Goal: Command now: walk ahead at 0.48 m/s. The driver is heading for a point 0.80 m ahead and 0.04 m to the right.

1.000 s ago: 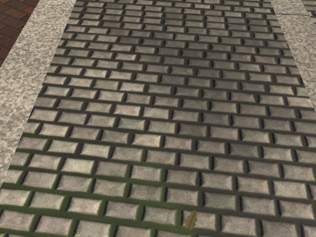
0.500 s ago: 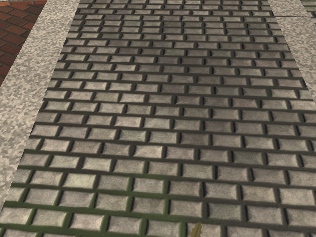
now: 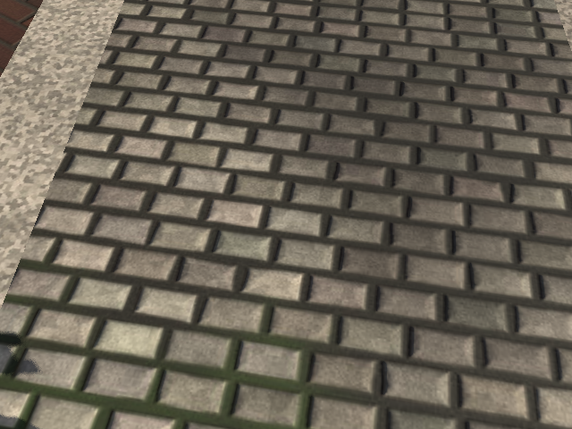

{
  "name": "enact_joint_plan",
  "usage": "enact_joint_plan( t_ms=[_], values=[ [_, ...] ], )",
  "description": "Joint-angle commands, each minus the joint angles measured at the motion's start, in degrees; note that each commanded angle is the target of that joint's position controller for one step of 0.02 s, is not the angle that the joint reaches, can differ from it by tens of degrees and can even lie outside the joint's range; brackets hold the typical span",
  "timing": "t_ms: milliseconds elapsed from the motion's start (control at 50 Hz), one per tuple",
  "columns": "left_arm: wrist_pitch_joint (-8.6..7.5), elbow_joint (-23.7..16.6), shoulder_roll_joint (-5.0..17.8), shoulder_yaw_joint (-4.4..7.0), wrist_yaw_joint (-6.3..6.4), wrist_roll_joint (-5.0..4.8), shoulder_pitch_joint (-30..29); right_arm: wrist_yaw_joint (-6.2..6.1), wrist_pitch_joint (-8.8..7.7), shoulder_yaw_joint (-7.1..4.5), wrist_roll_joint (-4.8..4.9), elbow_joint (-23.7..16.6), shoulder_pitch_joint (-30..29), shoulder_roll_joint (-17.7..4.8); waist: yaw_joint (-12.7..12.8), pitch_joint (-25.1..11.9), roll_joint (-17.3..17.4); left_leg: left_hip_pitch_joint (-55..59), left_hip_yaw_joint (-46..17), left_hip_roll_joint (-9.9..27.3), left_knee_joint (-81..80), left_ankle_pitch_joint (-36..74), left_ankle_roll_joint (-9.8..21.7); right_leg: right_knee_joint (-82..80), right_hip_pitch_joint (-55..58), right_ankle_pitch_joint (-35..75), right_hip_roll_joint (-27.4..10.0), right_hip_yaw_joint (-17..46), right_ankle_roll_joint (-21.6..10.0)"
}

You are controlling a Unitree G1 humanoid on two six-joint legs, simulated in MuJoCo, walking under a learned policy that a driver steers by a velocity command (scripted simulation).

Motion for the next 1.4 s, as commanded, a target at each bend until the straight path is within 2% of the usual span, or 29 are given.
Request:
enact_joint_plan(
  t_ms=[20, 40, 60, 80, 120, 160, 240, 420, 480, 520, 540, 560, 580, 620, 660, 720, 780, 940, 1000, 1060, 1080, 1100, 1120, 1140, 1180, 1220, 1260, 1320, 1400],
  values=[
    [-0.06, -3.79, 0.47, 0.18, -0.96, -2.61, 8.21, -0.84, -0.33, -4.84, -1.84, 5.37, 30.08, -16.51, -9.0, -21.51, 12.72, 49.72, -45.24, 27.13, -12.02, -15.77, 13.63, 52.6, -38.27, -1.04, 3.68, 0.8, -2.66],
    [0.13, -4.56, 6.51, 1.67, -0.97, -1.4, 1.41, -0.52, 0.41, -4.56, 0.21, 4.86, 24.66, -14.18, -8.41, -17.81, 4.69, 43.55, -47.97, 23.81, -17.72, -24.3, 11.9, 56.18, -43.54, 3.29, 1.2, 7.69, -3.9],
    [-0.06, -7.11, 7.36, 2.03, -1.11, -0.86, -5.63, -0.44, 0.12, -3.41, 0.74, 3.88, 18.18, -10.42, -6.56, -8.33, 3.21, 34.25, -37.54, 22.0, -18.71, -22.47, 9.2, 53.7, -45.65, 9.4, -2.08, 6.93, -4.38],
    [-0.35, -7.59, 6.73, 2.06, -1.19, -0.49, -8.25, -0.21, -0.55, -2.46, 0.57, 3.82, 15.62, -6.98, -5.05, -4.55, -0.19, 26.66, -31.18, 19.55, -20.44, -13.88, 7.39, 50.03, -42.97, 13.16, -3.96, 6.77, -4.56],
    [0.97, -6.95, 4.31, 2.07, -1.64, 0.98, -6.24, -0.74, -1.32, -1.11, 0.65, 5.46, 16.56, -3.25, -1.4, -2.4, 0.71, 18.26, -21.71, 15.28, -21.91, -4.01, 4.63, 44.89, -36.61, 14.28, -5.8, 6.61, -3.77],
    [2.22, -7.32, 2.88, 2.02, -2.08, 1.22, -6.36, -1.17, -2.16, -0.85, 0.66, 6.79, 19.9, -3.82, -0.28, -1.81, 1.99, 17.09, -18.05, 14.16, -22.17, 3.95, 4.74, 41.76, -36.02, 13.85, -5.82, 5.44, -2.75],
    [3.39, -11.33, 4.7, 2.23, -2.86, 1.13, -17.34, -1.3, -2.42, -0.62, 0.87, 7.43, 24.28, -5.63, -1.34, 1.65, 2.71, 18.49, -12.91, 12.15, -24.7, 7.84, 4.03, 32.88, -43.88, 21.4, -7.13, 2.83, -0.92],
    [2.59, -17.46, 4.9, 1.29, -3.1, -0.08, -35.0, -1.83, -2.3, -0.04, 0.51, 9.37, 33.02, -6.25, -5.8, 3.14, 4.0, 31.3, -8.41, 12.49, -21.49, 24.49, 2.43, 9.61, -43.31, 28.78, -2.92, -1.81, -2.14],
    [1.88, -17.04, 6.37, 2.01, -2.53, 0.09, -31.5, -2.37, -2.13, -0.45, 0.11, 9.36, 31.1, -7.64, -2.93, 0.9, 4.77, 35.1, -7.11, 13.74, -13.95, 41.71, 1.79, 6.6, -36.34, 21.99, 0.16, -2.78, -4.97],
    [1.11, -12.24, 8.44, 3.39, -1.6, 0.46, -16.8, -2.43, -1.64, -0.77, 0.23, 9.13, 29.19, -8.67, 3.45, -6.52, 3.92, 33.05, -5.23, 12.01, 2.88, 47.24, 0.27, 1.62, -19.79, 22.36, 3.17, -3.6, -7.44],
    [0.67, -9.71, 11.79, 4.57, -0.98, 1.84, -6.97, -2.22, -1.65, -0.37, 0.84, 7.92, 28.68, -7.52, 6.93, -12.42, 1.78, 21.99, -4.28, 10.1, 17.21, 32.21, -0.56, 1.47, -4.66, 20.3, -4.41, 4.28, -9.9],
    [0.82, -9.32, 17.96, 6.23, -0.89, 2.93, -1.31, -1.37, -1.58, 0.76, 3.53, 6.36, 34.95, -1.43, 4.99, -21.12, -11.07, 0.68, -1.24, -0.1, 42.09, -5.42, -3.4, -2.2, 13.01, 15.07, -23.17, 33.12, -18.41],
    [1.77, -9.49, 16.27, 5.95, -1.57, 0.73, -5.3, -1.38, -1.45, -0.71, 2.25, 6.71, 32.55, -6.16, 3.8, -21.18, -5.5, -5.65, -9.75, -1.88, 48.92, -20.97, -2.46, -8.58, 10.29, 14.07, -23.71, 42.77, -18.84],
    [1.33, -10.7, 9.85, 4.05, -2.08, -0.34, -15.74, -1.18, -1.7, -0.91, 1.18, 3.96, 23.47, -5.8, -0.04, -5.96, -0.57, -8.12, -10.75, 3.9, 44.3, -12.05, -2.13, -12.31, -6.5, 16.41, -19.05, 26.41, -14.28],
    [0.67, -9.4, 5.78, 2.7, -1.64, -0.46, -16.72, -0.72, -0.43, -0.91, -0.23, 4.38, 24.17, -3.63, -3.77, -2.26, -0.9, -2.62, -10.42, 6.51, 37.9, -9.1, -2.84, -15.14, -15.77, 22.11, -13.55, 16.87, -9.86],
    [-0.47, -7.38, 7.61, 2.71, -1.18, -0.51, -12.18, 0.09, 1.28, -0.9, -0.85, 3.88, 23.84, -2.29, -5.11, -1.83, -2.82, -2.22, -8.72, 6.85, 34.15, -7.8, -4.51, -16.19, -17.64, 30.29, -12.33, 12.23, -10.51],
    [-0.56, -6.99, 8.88, 2.68, -1.16, -0.4, -9.44, 0.51, 1.94, -1.06, -0.61, 0.94, 15.58, -3.76, -3.95, 0.58, -2.67, -8.32, -7.3, 8.34, 27.61, -1.57, -6.01, -18.65, -16.28, 30.23, -11.08, 9.74, -10.29],
    [-0.46, -5.12, 9.16, 2.11, -0.83, -0.24, -1.31, 0.69, 1.42, -0.16, 0.37, -4.43, -0.33, -3.52, 0.55, 2.33, -3.82, -9.6, -3.44, 5.61, 6.45, 6.68, -5.78, -17.54, -5.91, 39.72, -11.06, 5.81, -9.38],
    [-0.17, -4.36, 9.45, 2.16, -0.24, 0.3, -1.21, 0.54, 0.73, -0.33, 0.23, -5.45, -1.52, -4.07, -0.15, 3.18, -3.69, -8.28, -3.32, 4.35, 2.26, 2.97, -3.8, -13.63, -1.26, 48.71, -12.64, 4.96, -8.99],
    [0.14, -4.28, 10.44, 2.32, 0.29, 0.24, -3.92, -0.64, -0.93, -1.29, -0.27, -0.41, 12.84, -5.38, -5.92, -3.69, -3.97, 9.06, -1.36, -1.19, -3.57, 3.09, -1.14, 3.2, -1.4, 69.28, -10.25, 2.74, -5.75],
    [0.16, -4.56, 10.12, 2.1, 0.31, -0.61, -4.37, -1.17, -1.8, -1.95, -1.22, 2.28, 21.02, -7.18, -9.05, -8.44, -2.61, 21.51, -3.2, 1.63, -6.13, 13.76, 0.01, 13.83, -7.52, 60.83, -7.8, 1.32, -4.13],
    [0.19, -6.43, 8.07, 1.45, 0.46, -1.74, -3.53, -1.58, -2.31, -3.01, -2.54, 3.54, 29.41, -12.33, -10.54, -16.82, 4.07, 36.37, -16.75, 16.5, -2.1, 36.16, 2.63, 31.52, -19.09, 32.19, -3.23, -1.31, -2.44],
    [0.82, -4.73, 4.9, 1.34, 0.42, -4.6, 6.93, -1.06, -1.44, -3.84, -0.33, 3.69, 28.27, -15.47, -6.02, -26.94, 15.77, 47.15, -35.53, 29.0, -4.03, 55.55, 13.48, 49.83, -30.67, -6.37, 5.72, 1.74, -0.87],
    [1.57, -4.11, 8.69, 2.28, 0.76, -2.48, 3.01, -0.66, -0.75, -3.32, 1.63, 1.9, 23.25, -12.73, -5.18, -23.63, 5.11, 40.06, -30.34, 25.47, -5.6, 53.69, 12.3, 51.24, -31.74, -2.47, 2.4, 8.17, -1.04],
    [1.82, -5.96, 5.98, 1.92, 0.4, -0.45, -5.61, -1.02, -0.83, -0.93, 1.19, 1.72, 15.52, -5.43, -3.09, -8.96, 1.77, 25.72, -19.48, 19.91, -10.9, 44.07, 7.72, 45.23, -34.52, 2.49, -1.11, 7.37, -0.31],
    [3.49, -5.8, 5.7, 2.22, -0.21, 1.05, -6.27, -1.86, -0.94, 0.17, 1.15, 2.79, 15.17, -3.12, -1.01, -5.77, 2.26, 17.4, -14.05, 16.03, -14.06, 40.67, 4.68, 38.6, -29.15, 5.56, -2.43, 6.86, 0.28],
    [4.88, -4.66, 3.49, 1.8, -0.4, 0.64, -3.97, -1.95, -1.5, 0.41, 0.8, 3.58, 16.05, -4.36, 0.86, -7.47, 2.86, 14.33, -10.97, 14.86, -14.42, 43.44, 4.64, 34.35, -24.13, 7.31, -1.57, 5.7, 0.97],
    [6.21, -4.77, 3.58, 1.33, 0.12, 0.45, -6.94, -1.8, -1.69, 0.74, 0.29, 3.64, 15.32, -5.94, 1.45, -7.55, 4.86, 12.52, -8.42, 13.17, -14.87, 38.11, 3.66, 24.02, -22.39, 9.68, -1.77, 4.44, 1.2],
    [7.14, -5.11, 4.96, 0.86, 0.67, 0.11, -12.43, -1.96, -0.06, 0.92, 0.23, 4.75, 18.11, -6.36, -1.09, -6.46, 6.59, 11.11, -11.01, 12.95, -17.86, 11.7, 3.02, 15.25, -20.33, 11.54, -2.17, 3.25, 1.18]
  ],
)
